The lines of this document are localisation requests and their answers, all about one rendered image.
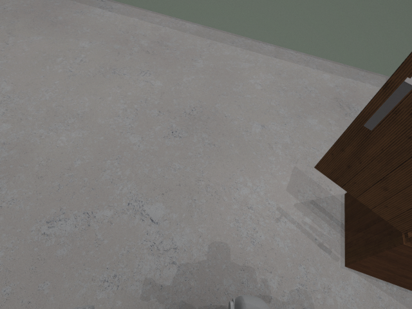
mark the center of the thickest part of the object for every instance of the handle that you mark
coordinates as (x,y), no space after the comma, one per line
(391,102)

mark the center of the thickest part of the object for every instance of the robot right thigh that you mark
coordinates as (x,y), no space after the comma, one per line
(247,302)

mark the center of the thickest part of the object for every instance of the cupboard door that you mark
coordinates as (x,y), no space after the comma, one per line
(375,166)

